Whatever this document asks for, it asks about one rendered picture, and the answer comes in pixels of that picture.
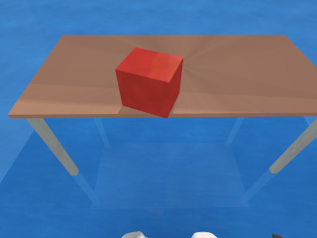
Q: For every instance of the carton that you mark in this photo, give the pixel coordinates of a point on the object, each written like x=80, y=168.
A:
x=149, y=81

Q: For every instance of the table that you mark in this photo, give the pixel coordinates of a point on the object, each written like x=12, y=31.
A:
x=221, y=76

